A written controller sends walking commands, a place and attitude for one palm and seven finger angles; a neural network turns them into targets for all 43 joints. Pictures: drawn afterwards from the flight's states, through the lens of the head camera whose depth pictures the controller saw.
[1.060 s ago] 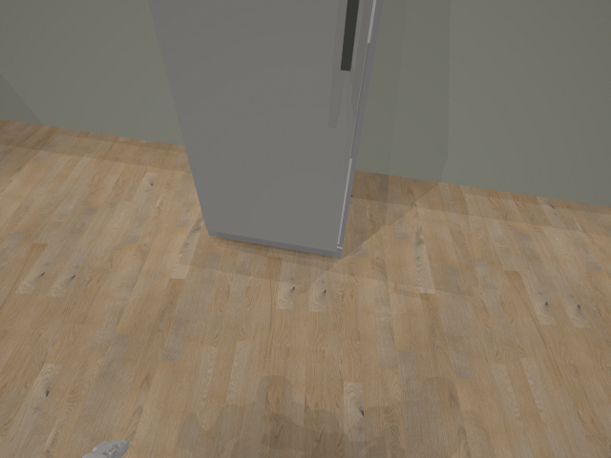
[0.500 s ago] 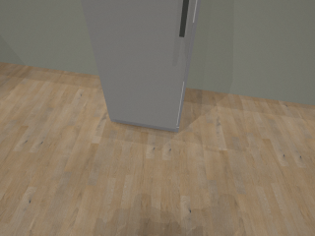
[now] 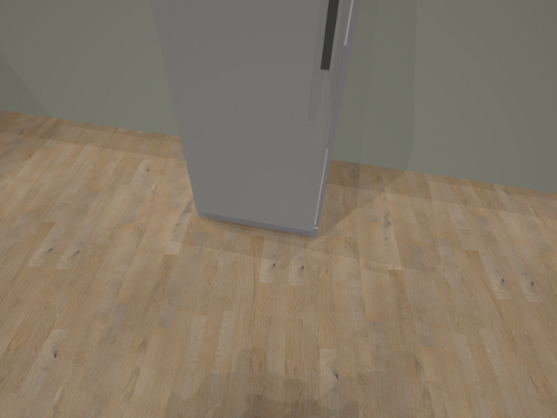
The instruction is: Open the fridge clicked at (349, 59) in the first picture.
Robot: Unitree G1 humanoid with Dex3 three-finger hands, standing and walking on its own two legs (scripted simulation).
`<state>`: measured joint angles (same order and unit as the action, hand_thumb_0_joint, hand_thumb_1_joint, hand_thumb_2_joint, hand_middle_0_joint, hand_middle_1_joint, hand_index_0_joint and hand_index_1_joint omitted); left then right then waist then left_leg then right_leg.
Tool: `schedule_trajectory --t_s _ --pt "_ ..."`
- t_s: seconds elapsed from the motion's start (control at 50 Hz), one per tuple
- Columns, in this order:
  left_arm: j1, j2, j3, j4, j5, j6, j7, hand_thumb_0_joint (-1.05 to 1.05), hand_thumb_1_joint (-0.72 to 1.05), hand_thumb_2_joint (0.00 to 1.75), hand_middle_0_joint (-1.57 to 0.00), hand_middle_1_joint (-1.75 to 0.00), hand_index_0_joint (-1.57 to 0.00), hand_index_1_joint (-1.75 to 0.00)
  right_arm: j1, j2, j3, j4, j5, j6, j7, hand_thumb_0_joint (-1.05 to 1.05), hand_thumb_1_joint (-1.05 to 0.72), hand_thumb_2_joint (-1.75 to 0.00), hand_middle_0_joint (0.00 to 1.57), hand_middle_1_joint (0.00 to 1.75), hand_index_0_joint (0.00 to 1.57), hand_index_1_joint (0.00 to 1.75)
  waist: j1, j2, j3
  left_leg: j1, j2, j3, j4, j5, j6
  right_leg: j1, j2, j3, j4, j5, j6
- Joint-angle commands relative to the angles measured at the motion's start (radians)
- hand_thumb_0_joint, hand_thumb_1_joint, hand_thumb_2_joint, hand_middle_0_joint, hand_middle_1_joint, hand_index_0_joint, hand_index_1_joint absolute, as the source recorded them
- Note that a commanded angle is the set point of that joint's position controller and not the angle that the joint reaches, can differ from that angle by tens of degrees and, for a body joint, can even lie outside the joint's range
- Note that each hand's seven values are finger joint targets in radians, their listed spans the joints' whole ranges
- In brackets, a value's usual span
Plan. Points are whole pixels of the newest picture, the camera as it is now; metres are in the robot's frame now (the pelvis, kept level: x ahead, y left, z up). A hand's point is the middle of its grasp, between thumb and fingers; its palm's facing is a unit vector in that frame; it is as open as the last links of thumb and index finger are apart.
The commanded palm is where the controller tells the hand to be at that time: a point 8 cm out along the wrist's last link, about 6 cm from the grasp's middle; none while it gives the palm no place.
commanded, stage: look at it before walking up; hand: right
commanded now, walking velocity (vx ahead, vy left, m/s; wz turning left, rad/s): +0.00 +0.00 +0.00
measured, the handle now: out of the picture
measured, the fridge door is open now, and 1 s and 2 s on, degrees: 0 0 0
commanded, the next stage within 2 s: walk to a spot facing it in 0.38 s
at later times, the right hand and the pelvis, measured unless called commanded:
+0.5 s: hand out of the picture +0.07 -0.25 -0.16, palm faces -0.03 +0.94 -0.33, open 7.4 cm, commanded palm none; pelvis +0.00 +0.00 +0.00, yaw +0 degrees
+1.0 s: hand out of the picture +0.06 -0.17 -0.18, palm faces -0.17 +0.95 -0.25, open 7.4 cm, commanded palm none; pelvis -0.02 +0.01 -0.02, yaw +13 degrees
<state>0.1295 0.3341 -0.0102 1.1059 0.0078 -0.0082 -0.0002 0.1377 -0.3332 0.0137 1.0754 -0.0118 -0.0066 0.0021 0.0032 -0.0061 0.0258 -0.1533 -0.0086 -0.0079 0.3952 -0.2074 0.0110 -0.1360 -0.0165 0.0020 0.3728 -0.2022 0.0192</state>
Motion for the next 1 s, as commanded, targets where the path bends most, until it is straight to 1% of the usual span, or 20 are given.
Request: schedule_trajectory --t_s 0.0,0.48,0.5,0.56,0.6,0.66,0.7,0.72,0.74,0.76,0.78,0.8,0.82,0.84,0.86,0.88,0.9,0.92,0.94,0.98 --pt "-0.048 0.206 0.044 -0.061 0.001 -0.026 0.014 0.00 0.90 0.90 -0.20 -0.30 -0.20 -0.30 -0.043 -0.213 -0.048 -0.062 0.002 -0.021 -0.012 0.00 -0.90 -0.90 0.20 0.30 0.20 0.30 -0.006 0.012 -0.041 -0.007 0.124 -0.108 -0.085 0.083 0.022 -0.002 -0.098 0.091 -0.061 0.097 -0.041" --pt "-0.053 0.212 0.045 -0.057 0.000 -0.028 0.016 0.00 0.90 0.90 -0.20 -0.30 -0.20 -0.30 -0.034 -0.218 -0.048 -0.056 0.001 -0.023 -0.012 0.00 -0.90 -0.90 0.20 0.30 0.20 0.30 -0.005 0.008 -0.062 0.009 0.126 -0.111 -0.084 0.161 0.023 0.030 -0.105 0.083 -0.058 0.144 -0.041" --pt "-0.046 0.208 0.048 -0.058 0.001 -0.027 0.019 0.00 0.90 0.90 -0.20 -0.30 -0.20 -0.30 -0.033 -0.213 -0.050 -0.061 0.000 -0.019 -0.012 0.00 -0.90 -0.90 0.20 0.30 0.20 0.30 -0.003 0.009 -0.060 -0.004 0.123 -0.116 -0.068 0.198 0.025 0.039 -0.109 0.072 -0.042 0.162 -0.040" --pt "0.022 0.090 0.036 -0.067 0.003 -0.004 0.025 0.00 0.90 0.90 -0.20 -0.30 -0.20 -0.30 0.031 -0.108 -0.039 -0.067 0.000 0.015 -0.018 0.00 -0.90 -0.90 0.20 0.30 0.20 0.30 0.003 0.025 -0.062 -0.048 0.119 -0.138 -0.004 0.275 0.014 0.034 -0.113 0.013 0.028 0.164 -0.019" --pt "0.038 0.094 0.048 -0.093 0.003 0.007 0.030 0.00 0.90 0.90 -0.20 -0.30 -0.20 -0.30 0.044 -0.111 -0.049 -0.095 -0.004 0.029 -0.016 0.00 -0.90 -0.90 0.20 0.30 0.20 0.30 0.005 0.027 -0.046 -0.090 0.108 -0.154 0.038 0.269 0.017 0.012 -0.122 -0.001 0.054 0.127 -0.021" --pt "0.037 0.103 0.067 -0.138 0.005 0.016 0.033 0.00 0.90 0.90 -0.20 -0.30 -0.20 -0.30 0.050 -0.110 -0.062 -0.139 -0.008 0.043 -0.009 0.00 -0.90 -0.90 0.20 0.30 0.20 0.30 0.007 0.006 -0.033 -0.171 0.079 -0.169 0.101 0.208 0.018 -0.014 -0.145 0.003 0.078 0.046 -0.034" --pt "0.032 0.114 0.078 -0.163 0.006 0.017 0.033 0.00 0.90 0.90 -0.20 -0.30 -0.20 -0.30 0.055 -0.090 -0.067 -0.169 -0.009 0.048 -0.002 0.00 -0.90 -0.90 0.20 0.30 0.20 0.30 0.006 -0.051 -0.023 -0.227 0.036 -0.141 0.187 0.145 0.008 -0.029 -0.192 0.042 0.044 0.000 -0.059" --pt "0.028 0.125 0.085 -0.173 0.006 0.015 0.034 0.00 0.90 0.90 -0.20 -0.30 -0.20 -0.30 0.064 -0.078 -0.069 -0.179 -0.009 0.048 0.000 0.00 -0.90 -0.90 0.20 0.30 0.20 0.30 0.000 -0.087 -0.034 -0.232 0.016 -0.107 0.264 0.116 -0.001 -0.035 -0.234 0.067 0.029 0.022 -0.084" --pt "0.019 0.129 0.091 -0.183 0.007 0.012 0.034 0.00 0.90 0.90 -0.20 -0.30 -0.20 -0.30 0.078 -0.060 -0.072 -0.185 -0.008 0.050 0.004 0.00 -0.90 -0.90 0.20 0.30 0.20 0.30 -0.007 -0.147 -0.035 -0.242 -0.002 -0.060 0.370 -0.016 -0.012 -0.053 -0.294 0.094 0.002 0.073 -0.120" --pt "0.006 0.129 0.096 -0.194 0.008 0.008 0.032 0.00 0.90 0.90 -0.20 -0.30 -0.20 -0.30 0.089 -0.044 -0.076 -0.196 -0.009 0.056 0.006 0.00 -0.90 -0.90 0.20 0.30 0.20 0.30 -0.016 -0.201 -0.028 -0.249 -0.004 -0.011 0.477 -0.210 -0.026 -0.074 -0.344 0.102 -0.020 0.133 -0.161" --pt "-0.012 0.123 0.097 -0.206 0.009 0.006 0.032 0.00 0.90 0.90 -0.20 -0.30 -0.20 -0.30 0.101 -0.036 -0.083 -0.203 -0.007 0.058 0.008 0.00 -0.90 -0.90 0.20 0.30 0.20 0.30 -0.024 -0.206 -0.028 -0.225 0.028 -0.013 0.516 -0.285 -0.026 -0.107 -0.372 0.094 -0.011 0.178 -0.183" --pt "-0.037 0.116 0.099 -0.219 0.014 0.006 0.033 0.00 0.90 0.90 -0.20 -0.30 -0.20 -0.30 0.126 -0.026 -0.089 -0.206 -0.009 0.056 0.011 0.00 -0.90 -0.90 0.20 0.30 0.20 0.30 -0.045 -0.175 -0.018 -0.180 0.048 -0.013 0.466 -0.279 -0.022 -0.142 -0.362 0.051 0.042 0.215 -0.169" --pt "-0.060 0.118 0.101 -0.228 0.014 0.010 0.032 0.00 0.90 0.90 -0.20 -0.30 -0.20 -0.30 0.180 -0.027 -0.093 -0.196 -0.011 0.050 0.014 0.00 -0.90 -0.90 0.20 0.30 0.20 0.30 -0.075 -0.123 -0.028 -0.112 0.047 -0.001 0.355 -0.197 -0.018 -0.175 -0.326 -0.004 0.145 0.191 -0.127" --pt "-0.052 0.096 0.100 -0.232 0.012 0.017 0.029 0.00 0.90 0.90 -0.20 -0.30 -0.20 -0.30 0.236 -0.043 -0.101 -0.184 -0.016 0.038 0.013 0.00 -0.90 -0.90 0.20 0.30 0.20 0.30 -0.096 -0.001 -0.033 -0.029 0.058 -0.027 0.162 0.001 -0.010 -0.235 -0.240 -0.086 0.339 0.098 -0.059" --pt "-0.014 0.007 0.088 -0.260 0.005 0.025 0.024 0.00 0.90 0.90 -0.20 -0.30 -0.20 -0.30 0.257 -0.150 -0.121 -0.190 -0.029 0.018 -0.003 0.00 -0.90 -0.90 0.20 0.30 0.20 0.30 -0.083 0.370 -0.025 0.024 0.297 -0.456 -0.046 0.250 0.066 -0.446 -0.053 -0.169 0.640 -0.292 0.033" --pt "-0.036 0.015 0.085 -0.281 0.004 0.031 0.024 0.00 0.90 0.90 -0.20 -0.30 -0.20 -0.30 0.286 -0.159 -0.115 -0.194 -0.009 0.021 -0.012 0.00 -0.90 -0.90 0.20 0.30 0.20 0.30 -0.093 0.286 -0.051 -0.028 0.369 -0.557 -0.129 0.221 0.163 -0.448 -0.029 -0.023 0.754 -0.395 0.030" --pt "-0.057 0.014 0.088 -0.273 0.005 0.035 0.023 0.00 0.90 0.90 -0.20 -0.30 -0.20 -0.30 0.245 -0.141 -0.119 -0.205 -0.009 0.023 -0.016 0.00 -0.90 -0.90 0.20 0.30 0.20 0.30 -0.075 0.234 -0.028 -0.071 0.319 -0.594 -0.177 -0.051 0.153 -0.468 -0.041 0.036 0.808 -0.333 0.023" --pt "-0.046 0.033 0.091 -0.267 0.008 0.034 0.018 0.00 0.90 0.90 -0.20 -0.30 -0.20 -0.30 0.193 -0.119 -0.117 -0.218 -0.007 0.021 -0.017 0.00 -0.90 -0.90 0.20 0.30 0.20 0.30 -0.055 0.201 0.002 -0.083 0.289 -0.573 -0.199 -0.227 0.129 -0.491 -0.063 0.045 0.818 -0.258 0.023" --pt "-0.025 0.039 0.093 -0.254 0.015 0.028 0.011 0.00 0.90 0.90 -0.20 -0.30 -0.20 -0.30 0.151 -0.087 -0.110 -0.226 -0.005 0.015 -0.014 0.00 -0.90 -0.90 0.20 0.30 0.20 0.30 -0.033 0.154 0.002 -0.077 0.244 -0.504 -0.195 -0.268 0.127 -0.477 -0.078 0.043 0.797 -0.173 0.029" --pt "-0.001 0.026 0.092 -0.238 0.021 0.020 0.004 0.00 0.90 0.90 -0.20 -0.30 -0.20 -0.30 0.154 -0.068 -0.109 -0.225 -0.006 0.000 -0.009 0.00 -0.90 -0.90 0.20 0.30 0.20 0.30 -0.025 0.125 -0.027 -0.052 0.210 -0.440 -0.184 -0.253 0.142 -0.453 -0.076 0.017 0.745 -0.128 0.040"
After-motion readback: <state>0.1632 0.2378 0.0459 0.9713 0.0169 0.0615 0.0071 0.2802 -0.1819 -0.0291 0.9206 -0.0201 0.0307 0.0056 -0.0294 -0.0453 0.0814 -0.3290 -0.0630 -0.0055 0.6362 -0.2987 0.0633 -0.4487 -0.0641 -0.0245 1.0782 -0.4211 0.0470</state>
